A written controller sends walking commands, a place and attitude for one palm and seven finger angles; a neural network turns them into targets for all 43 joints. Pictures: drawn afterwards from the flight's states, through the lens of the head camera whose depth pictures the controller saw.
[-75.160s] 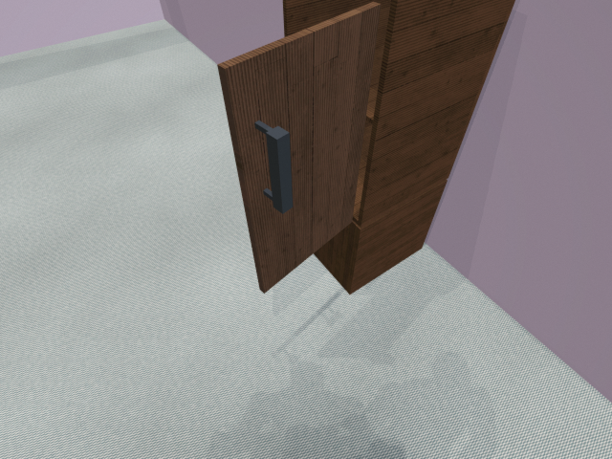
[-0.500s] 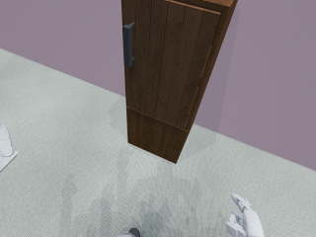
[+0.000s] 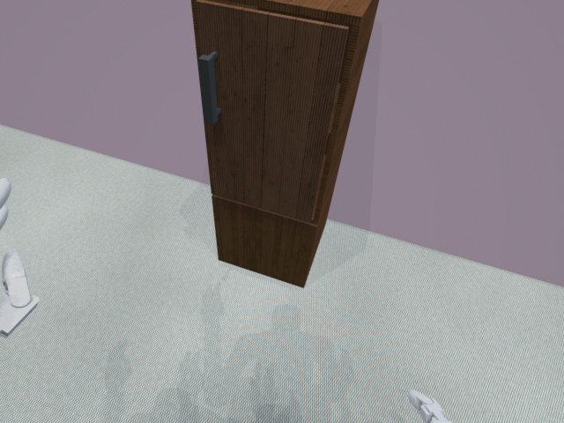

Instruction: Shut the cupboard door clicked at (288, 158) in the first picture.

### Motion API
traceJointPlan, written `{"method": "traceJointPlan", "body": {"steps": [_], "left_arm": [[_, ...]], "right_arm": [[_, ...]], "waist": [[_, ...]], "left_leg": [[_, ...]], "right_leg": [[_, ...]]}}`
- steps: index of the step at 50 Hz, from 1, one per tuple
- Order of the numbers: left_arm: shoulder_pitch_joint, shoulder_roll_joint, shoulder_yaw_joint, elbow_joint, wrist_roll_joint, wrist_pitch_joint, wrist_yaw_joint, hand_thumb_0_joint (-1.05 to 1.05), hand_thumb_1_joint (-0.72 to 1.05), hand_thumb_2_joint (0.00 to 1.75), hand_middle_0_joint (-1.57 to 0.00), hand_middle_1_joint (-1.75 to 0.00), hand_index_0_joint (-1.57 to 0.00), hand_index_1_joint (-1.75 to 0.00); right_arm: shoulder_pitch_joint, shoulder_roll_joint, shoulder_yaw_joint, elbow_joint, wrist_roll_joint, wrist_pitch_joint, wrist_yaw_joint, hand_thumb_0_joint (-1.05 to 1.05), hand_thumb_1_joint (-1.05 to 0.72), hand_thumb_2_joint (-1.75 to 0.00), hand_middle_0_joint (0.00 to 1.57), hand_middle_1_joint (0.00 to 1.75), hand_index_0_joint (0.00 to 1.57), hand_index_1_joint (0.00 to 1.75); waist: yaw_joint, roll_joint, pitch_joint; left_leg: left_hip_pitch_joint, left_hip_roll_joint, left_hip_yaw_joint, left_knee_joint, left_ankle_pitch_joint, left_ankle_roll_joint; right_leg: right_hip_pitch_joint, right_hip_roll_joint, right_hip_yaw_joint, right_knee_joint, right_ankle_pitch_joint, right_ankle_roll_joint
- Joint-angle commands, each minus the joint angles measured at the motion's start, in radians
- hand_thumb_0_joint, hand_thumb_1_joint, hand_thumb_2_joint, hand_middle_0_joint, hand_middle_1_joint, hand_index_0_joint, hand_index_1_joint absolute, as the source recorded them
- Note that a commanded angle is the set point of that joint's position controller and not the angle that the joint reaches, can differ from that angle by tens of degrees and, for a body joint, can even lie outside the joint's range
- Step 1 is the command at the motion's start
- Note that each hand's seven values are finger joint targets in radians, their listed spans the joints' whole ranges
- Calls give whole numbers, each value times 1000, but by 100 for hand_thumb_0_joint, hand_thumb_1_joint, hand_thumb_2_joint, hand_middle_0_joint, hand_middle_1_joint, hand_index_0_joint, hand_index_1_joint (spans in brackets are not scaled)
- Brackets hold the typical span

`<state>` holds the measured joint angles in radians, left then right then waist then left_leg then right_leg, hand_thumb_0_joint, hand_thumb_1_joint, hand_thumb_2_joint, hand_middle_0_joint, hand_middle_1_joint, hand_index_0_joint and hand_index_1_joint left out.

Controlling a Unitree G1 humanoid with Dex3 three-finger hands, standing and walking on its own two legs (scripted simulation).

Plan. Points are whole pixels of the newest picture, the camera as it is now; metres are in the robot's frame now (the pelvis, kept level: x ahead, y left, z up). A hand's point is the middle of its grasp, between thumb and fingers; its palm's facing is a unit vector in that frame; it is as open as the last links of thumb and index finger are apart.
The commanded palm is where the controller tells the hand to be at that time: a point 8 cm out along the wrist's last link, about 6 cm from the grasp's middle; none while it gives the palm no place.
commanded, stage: stop stepping back and stand still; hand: left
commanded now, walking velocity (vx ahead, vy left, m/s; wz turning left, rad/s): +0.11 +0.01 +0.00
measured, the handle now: (212, 88) +0.87 +0.18 +0.07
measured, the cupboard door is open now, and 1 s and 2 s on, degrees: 0 0 0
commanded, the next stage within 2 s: let the arm hang, fingers relaxed in 0.64 s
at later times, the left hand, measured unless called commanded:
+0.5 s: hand (18, 279) +0.23 +0.28 +0.16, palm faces +0.41 -0.80 -0.44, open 7.4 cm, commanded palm +0.17 +0.32 +0.18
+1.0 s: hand out of the picture +0.10 +0.21 -0.15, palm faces -0.03 -0.98 -0.20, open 7.4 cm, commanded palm none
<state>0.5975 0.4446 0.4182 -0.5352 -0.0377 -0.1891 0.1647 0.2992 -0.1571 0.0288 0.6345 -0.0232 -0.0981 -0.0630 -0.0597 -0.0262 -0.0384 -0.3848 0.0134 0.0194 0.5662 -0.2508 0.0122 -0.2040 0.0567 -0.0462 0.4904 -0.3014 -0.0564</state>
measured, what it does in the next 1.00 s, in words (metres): stands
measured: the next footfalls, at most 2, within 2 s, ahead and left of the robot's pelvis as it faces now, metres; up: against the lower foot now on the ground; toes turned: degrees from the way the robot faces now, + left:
none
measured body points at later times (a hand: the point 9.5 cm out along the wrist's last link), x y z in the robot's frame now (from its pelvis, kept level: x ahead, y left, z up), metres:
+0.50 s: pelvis +0.03 +0.02 +0.00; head +0.04 +0.04 +0.45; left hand +0.20 +0.32 +0.19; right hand +0.20 -0.19 -0.08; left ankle +0.07 +0.13 -0.73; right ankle -0.01 -0.09 -0.73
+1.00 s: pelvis +0.01 +0.03 +0.00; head +0.01 +0.03 +0.45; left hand +0.10 +0.26 -0.13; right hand +0.11 -0.23 -0.13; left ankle +0.07 +0.13 -0.73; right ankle -0.01 -0.09 -0.73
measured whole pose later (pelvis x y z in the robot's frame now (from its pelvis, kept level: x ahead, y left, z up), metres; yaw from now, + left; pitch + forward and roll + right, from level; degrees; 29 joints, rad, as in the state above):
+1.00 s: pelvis +0.01 +0.03 +0.00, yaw +2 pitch -1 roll -1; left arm 0.26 0.20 -0.03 0.78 0.02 0.06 0.00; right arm 0.19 -0.27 0.01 0.86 -0.03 0.01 0.00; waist -0.04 0.01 0.02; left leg -0.35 0.00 0.04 0.56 -0.20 0.02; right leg -0.20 -0.01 -0.04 0.57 -0.34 0.00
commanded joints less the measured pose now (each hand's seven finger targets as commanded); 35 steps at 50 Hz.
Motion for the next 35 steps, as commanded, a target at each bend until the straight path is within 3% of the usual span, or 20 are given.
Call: {"method": "traceJointPlan", "body": {"steps": [1,2,3,4,6,7,9,11,12,13,15,18,21,23,27,35], "left_arm": [[-69,169,151,-120,-15,-50,40,0,90,90,-20,-30,-20,-30],[-91,173,154,-100,-18,-53,41,0,90,90,-20,-30,-20,-30],[-112,154,129,-86,-12,-56,39,0,90,90,-20,-30,-20,-30],[-135,156,123,-81,-5,-60,40,0,90,90,-20,-30,-20,-30],[-174,152,102,-80,1,-62,40,0,90,90,-20,-30,-20,-30],[-198,147,87,-103,-1,-64,37,0,90,90,-20,-30,-20,-30],[-221,139,77,-145,1,-69,32,0,90,90,-20,-30,-20,-30],[-201,139,90,-121,4,-73,23,0,90,90,-20,-30,-20,-30],[-224,158,107,-144,12,-78,20,0,90,90,-20,-30,-20,-30],[-228,145,96,-161,16,-86,20,0,90,90,-20,-30,-20,-30],[-181,143,105,-159,12,-90,22,0,90,90,-20,-30,-20,-30],[-84,131,115,-143,-5,-84,20,0,90,90,-20,-30,-20,-30],[-58,138,123,-157,-16,-76,18,0,90,90,-20,-30,-20,-30],[-46,137,120,-141,-21,-65,17,0,90,90,-20,-30,-20,-30],[-69,161,133,-126,-24,-53,15,0,90,90,-20,-30,-20,-30],[-89,136,94,-122,-23,-48,14,0,90,90,-20,-30,-20,-30]], "right_arm": [[-111,-161,-80,-126,13,-8,-8,0,-90,-90,20,30,20,30],[-117,-168,-80,-127,16,-7,-9,0,-90,-90,20,30,20,30],[-121,-162,-73,-126,19,-8,-12,0,-90,-90,20,30,20,30],[-127,-157,-66,-120,18,-11,-16,0,-90,-90,20,30,20,30],[-134,-154,-61,-107,16,-17,-27,0,-90,-90,20,30,20,30],[-145,-169,-71,-113,21,-28,-34,0,-90,-90,20,30,20,30],[-162,-194,-76,-133,23,-37,-38,0,-90,-90,20,30,20,30],[-160,-176,-59,-126,25,-45,-36,0,-90,-90,20,30,20,30],[-171,-172,-58,-128,21,-54,-38,0,-90,-90,20,30,20,30],[-165,-163,-55,-128,18,-59,-36,0,-90,-90,20,30,20,30],[-155,-160,-56,-130,21,-68,-27,0,-90,-90,20,30,20,30],[-142,-157,-62,-139,26,-63,-13,0,-90,-90,20,30,20,30],[-137,-155,-64,-145,30,-42,-7,0,-90,-90,20,30,20,30],[-140,-151,-59,-150,32,-30,-10,0,-90,-90,20,30,20,30],[-149,-155,-57,-163,35,-14,-19,0,-90,-90,20,30,20,30],[-163,-158,-56,-176,39,-4,-21,0,-90,-90,20,30,20,30]], "waist": [[45,-105,17],[43,-88,27],[41,-83,60],[39,-59,58],[36,-21,56],[36,29,54],[44,147,67],[39,229,91],[50,247,96],[50,210,84],[56,164,23],[53,89,-68],[49,91,-135],[47,97,-134],[51,85,-113],[52,98,-65]], "left_leg": [[-202,20,-38,319,-126,-20],[-215,30,-52,345,-149,-19],[-199,54,-64,284,-152,-12],[-111,62,-43,188,-127,-5],[104,25,26,8,-37,6],[176,38,-7,-63,-39,17],[173,154,-203,-182,-73,67],[29,202,-319,-351,-366,79],[-12,209,-322,-381,-395,83],[-15,207,-296,-362,-344,83],[31,159,-202,-294,-196,56],[101,85,-80,-147,71,19],[180,81,-45,-76,283,6],[194,88,-42,-75,343,4],[213,95,-45,-94,376,5],[173,83,-47,-121,250,4]], "right_leg": [[19,-371,468,-286,-316,-184],[12,-365,447,-267,-262,-183],[9,-363,387,-236,-175,-175],[-27,-336,323,-206,-118,-148],[-132,-248,194,-150,-145,-78],[-162,-209,153,-92,-138,-46],[-176,-85,80,29,-71,28],[-86,-43,36,98,-91,56],[-52,-49,39,116,-66,60],[-21,-57,39,85,-28,60],[32,-64,44,-19,29,55],[78,-108,105,-79,182,29],[80,-134,129,-63,363,23],[75,-129,115,-54,411,30],[57,-111,94,-58,404,42],[37,-117,100,-106,287,43]]}}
